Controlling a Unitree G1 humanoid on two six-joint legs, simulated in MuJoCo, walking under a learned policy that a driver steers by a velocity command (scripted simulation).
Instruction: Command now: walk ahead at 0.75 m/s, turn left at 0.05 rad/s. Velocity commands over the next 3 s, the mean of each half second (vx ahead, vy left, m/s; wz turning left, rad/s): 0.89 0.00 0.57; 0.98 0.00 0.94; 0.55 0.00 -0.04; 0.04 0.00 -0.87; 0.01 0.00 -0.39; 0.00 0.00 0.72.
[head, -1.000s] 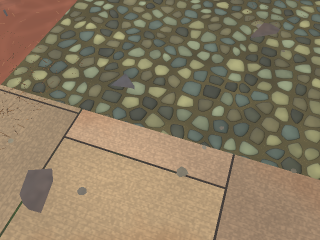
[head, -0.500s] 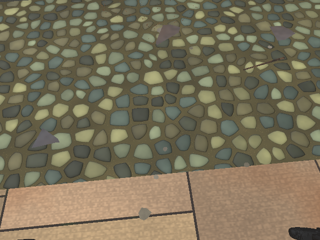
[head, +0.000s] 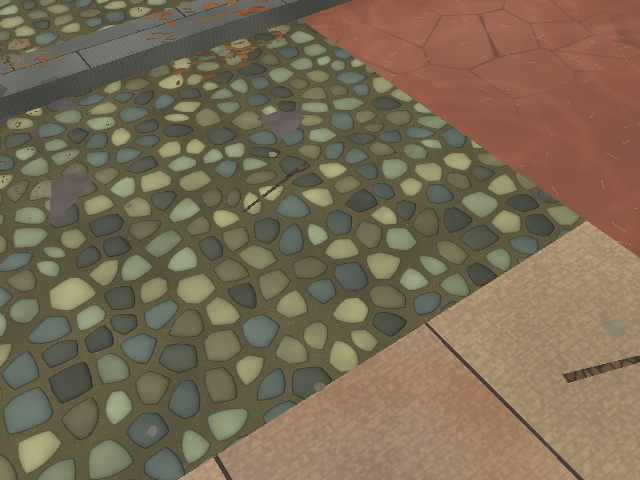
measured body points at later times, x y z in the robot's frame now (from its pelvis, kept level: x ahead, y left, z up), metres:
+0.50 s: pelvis +0.31 +0.03 -0.05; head +0.34 +0.03 +0.40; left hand +0.20 +0.27 -0.18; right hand +0.57 -0.16 -0.14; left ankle +0.41 +0.08 -0.75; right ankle +0.05 -0.15 -0.66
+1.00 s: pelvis +0.74 +0.20 -0.02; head +0.76 +0.22 +0.43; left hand +0.66 +0.51 -0.11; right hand +1.01 +0.03 -0.13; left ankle +0.55 +0.14 -0.63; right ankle +0.88 +0.15 -0.74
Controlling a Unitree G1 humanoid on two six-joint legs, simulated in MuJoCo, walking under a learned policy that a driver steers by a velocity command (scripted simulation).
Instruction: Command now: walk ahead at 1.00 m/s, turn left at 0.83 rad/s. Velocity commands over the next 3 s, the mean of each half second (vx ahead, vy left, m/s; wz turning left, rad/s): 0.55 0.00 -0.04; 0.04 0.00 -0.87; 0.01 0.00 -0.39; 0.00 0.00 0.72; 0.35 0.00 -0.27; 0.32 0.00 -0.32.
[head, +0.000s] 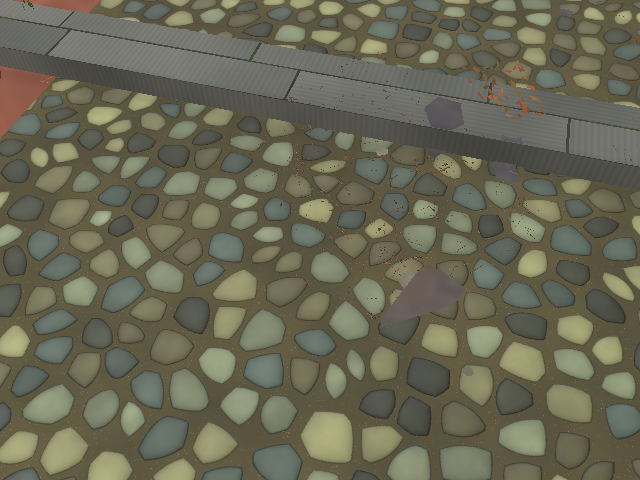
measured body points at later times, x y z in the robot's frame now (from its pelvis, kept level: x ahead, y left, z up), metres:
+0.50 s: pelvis +0.36 +0.02 +0.01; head +0.43 +0.02 +0.46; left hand +0.48 +0.31 -0.10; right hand +0.53 -0.25 -0.09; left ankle +0.44 +0.12 -0.72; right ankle +0.34 -0.13 -0.62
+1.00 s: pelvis +0.48 -0.03 +0.02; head +0.52 -0.07 +0.46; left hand +0.75 +0.16 -0.06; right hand +0.53 -0.37 -0.08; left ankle +0.60 +0.10 -0.67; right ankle +0.48 -0.12 -0.72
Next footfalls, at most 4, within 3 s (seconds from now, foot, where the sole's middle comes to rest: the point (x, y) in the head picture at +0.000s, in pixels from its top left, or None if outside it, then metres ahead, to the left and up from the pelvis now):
0.30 left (270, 468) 0.48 0.12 -0.76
0.72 right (396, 441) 0.52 -0.14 -0.76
1.16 left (310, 381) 0.66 0.03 -0.76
1.50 right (390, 476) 0.45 -0.12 -0.76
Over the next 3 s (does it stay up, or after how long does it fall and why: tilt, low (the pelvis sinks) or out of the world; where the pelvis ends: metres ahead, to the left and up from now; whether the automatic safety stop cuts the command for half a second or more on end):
stays up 0.84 -0.26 0.00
